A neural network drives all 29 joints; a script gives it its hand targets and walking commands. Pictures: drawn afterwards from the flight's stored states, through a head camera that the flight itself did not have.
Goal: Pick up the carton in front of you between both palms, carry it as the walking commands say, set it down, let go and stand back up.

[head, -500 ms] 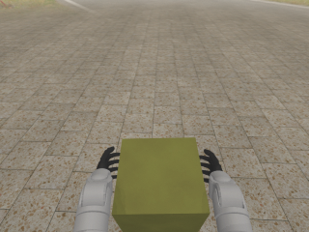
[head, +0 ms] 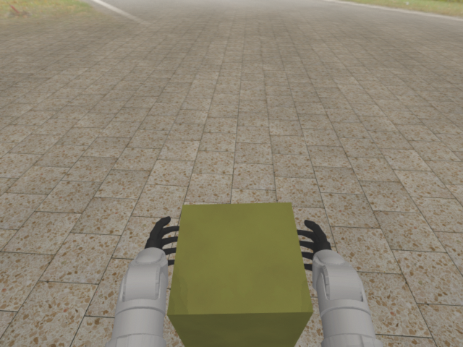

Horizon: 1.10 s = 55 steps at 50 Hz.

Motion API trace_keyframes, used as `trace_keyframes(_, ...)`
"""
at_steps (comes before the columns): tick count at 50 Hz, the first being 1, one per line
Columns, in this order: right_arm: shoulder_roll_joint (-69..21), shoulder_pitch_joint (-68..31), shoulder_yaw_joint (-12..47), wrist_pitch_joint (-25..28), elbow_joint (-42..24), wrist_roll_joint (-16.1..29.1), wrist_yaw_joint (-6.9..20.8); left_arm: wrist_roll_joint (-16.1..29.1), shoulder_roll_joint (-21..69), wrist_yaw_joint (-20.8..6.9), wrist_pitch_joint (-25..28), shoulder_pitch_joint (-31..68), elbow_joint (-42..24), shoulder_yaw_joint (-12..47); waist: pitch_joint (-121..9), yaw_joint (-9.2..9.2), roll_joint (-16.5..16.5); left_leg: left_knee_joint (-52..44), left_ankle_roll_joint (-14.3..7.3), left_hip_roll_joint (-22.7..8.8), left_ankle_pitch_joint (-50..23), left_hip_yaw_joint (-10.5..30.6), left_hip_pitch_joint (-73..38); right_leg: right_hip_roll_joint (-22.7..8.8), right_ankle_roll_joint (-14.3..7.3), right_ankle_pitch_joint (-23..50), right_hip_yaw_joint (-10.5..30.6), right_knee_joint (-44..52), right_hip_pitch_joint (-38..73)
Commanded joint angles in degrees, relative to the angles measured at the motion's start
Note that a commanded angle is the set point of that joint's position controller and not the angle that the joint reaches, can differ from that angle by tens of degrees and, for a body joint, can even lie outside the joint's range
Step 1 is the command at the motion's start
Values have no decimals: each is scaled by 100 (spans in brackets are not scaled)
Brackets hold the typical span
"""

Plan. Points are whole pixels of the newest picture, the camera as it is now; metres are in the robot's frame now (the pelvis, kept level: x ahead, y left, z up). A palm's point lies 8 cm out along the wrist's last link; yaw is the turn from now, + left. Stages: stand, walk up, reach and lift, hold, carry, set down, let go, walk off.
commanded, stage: hold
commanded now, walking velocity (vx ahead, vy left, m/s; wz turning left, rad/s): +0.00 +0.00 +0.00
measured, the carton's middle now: (238, 281) +0.29 +0.00 -0.04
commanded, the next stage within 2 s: set down in 0.54 s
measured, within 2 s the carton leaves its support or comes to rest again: neither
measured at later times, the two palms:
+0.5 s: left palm (159, 256) +0.29 +0.14 +0.05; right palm (325, 258) +0.29 -0.16 +0.05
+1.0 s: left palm (173, 265) +0.33 +0.14 -0.04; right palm (312, 267) +0.33 -0.16 -0.04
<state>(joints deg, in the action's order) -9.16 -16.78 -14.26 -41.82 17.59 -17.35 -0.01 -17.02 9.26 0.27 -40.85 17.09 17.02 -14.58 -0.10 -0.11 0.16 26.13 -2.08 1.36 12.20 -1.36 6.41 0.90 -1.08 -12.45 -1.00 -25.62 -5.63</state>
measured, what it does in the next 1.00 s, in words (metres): stands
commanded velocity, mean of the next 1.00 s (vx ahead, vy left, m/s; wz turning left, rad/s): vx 0.00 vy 0.00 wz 0.00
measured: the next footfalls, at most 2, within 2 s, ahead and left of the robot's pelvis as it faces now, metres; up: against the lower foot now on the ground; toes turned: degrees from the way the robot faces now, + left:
none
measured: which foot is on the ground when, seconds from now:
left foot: down 0.00-1.00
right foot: down 0.00-1.00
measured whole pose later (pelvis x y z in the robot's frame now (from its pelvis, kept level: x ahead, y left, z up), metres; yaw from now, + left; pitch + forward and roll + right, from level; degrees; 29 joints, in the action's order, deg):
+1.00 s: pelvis -0.02 -0.01 -0.02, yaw +0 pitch +5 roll +0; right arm -9.3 -33.9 -30.8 -21.3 34.7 -27.1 3.2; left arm -26.7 14.4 0.1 -21.3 33.2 30.6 -31.4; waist 6.7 -0.1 -0.5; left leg 38.7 -1.3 2.7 14.4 1.6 29.2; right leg 2.6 -1.4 -15.3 1.5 -39.1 -28.7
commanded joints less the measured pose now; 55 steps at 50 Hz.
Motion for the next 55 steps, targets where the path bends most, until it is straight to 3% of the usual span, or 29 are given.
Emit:
trace_keyframes(1,-5354,-2911,2758,240,-213,1473,1449,1406,5498,-1453,99,2441,99,2825,-953,16,-58,-515,18,94,-468,834,-246,221,-166,344,732,483,132)
trace_keyframes(28,-5362,-3013,2804,288,-213,1517,1378,1409,5485,-1403,162,2506,115,2775,-1032,7,-6,-505,10,139,-539,771,-264,158,-122,574,813,575,439)
trace_keyframes(34,-5318,-3794,2261,457,489,1214,1407,1139,5507,-1387,331,3357,710,2257,-717,16,-22,-390,-9,146,238,722,95,143,-171,-218,778,442,86)
trace_keyframes(39,-4928,-4501,1095,874,1628,422,1367,462,5233,-1227,719,4197,1702,1117,-408,36,-15,-60,-20,157,690,705,628,195,-218,-605,718,47,-532)
trace_keyframes(45,-3736,-4143,-118,1684,2126,-426,1193,-380,4220,-897,1488,3864,2044,-36,-579,0,-65,511,80,296,-55,594,1317,313,-168,6,601,-548,-1464)
trace_keyframes(49,-3531,-4016,157,2483,2088,-291,1199,-334,4213,-815,2282,3641,1947,212,-1425,10,-72,1014,134,390,-742,587,1767,417,-161,569,555,-1049,-2074)
trace_keyframes(55,-4029,-4745,1507,3499,1894,373,1249,333,4848,-699,3306,4389,1733,1607,-3580,98,72,2144,214,551,-1433,629,2509,566,-79,1284,515,-2203,-2904)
